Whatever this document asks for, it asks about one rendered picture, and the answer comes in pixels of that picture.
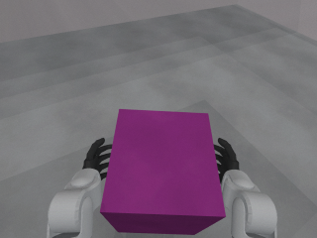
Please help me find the carton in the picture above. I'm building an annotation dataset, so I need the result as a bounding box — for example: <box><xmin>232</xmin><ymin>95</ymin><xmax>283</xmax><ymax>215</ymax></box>
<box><xmin>100</xmin><ymin>109</ymin><xmax>226</xmax><ymax>235</ymax></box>

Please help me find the robot left hand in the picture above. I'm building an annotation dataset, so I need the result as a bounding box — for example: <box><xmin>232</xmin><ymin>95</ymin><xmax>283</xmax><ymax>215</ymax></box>
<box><xmin>82</xmin><ymin>138</ymin><xmax>113</xmax><ymax>180</ymax></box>

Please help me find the left robot forearm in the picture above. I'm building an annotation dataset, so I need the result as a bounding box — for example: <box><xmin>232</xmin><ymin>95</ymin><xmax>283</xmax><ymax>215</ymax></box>
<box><xmin>47</xmin><ymin>168</ymin><xmax>103</xmax><ymax>238</ymax></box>

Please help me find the robot right hand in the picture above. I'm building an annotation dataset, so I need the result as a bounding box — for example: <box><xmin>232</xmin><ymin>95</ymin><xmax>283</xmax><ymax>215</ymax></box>
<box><xmin>213</xmin><ymin>138</ymin><xmax>240</xmax><ymax>184</ymax></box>

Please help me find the right robot forearm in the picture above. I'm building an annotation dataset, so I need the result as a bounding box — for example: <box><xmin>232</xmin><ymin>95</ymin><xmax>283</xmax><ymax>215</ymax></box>
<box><xmin>221</xmin><ymin>170</ymin><xmax>277</xmax><ymax>238</ymax></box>

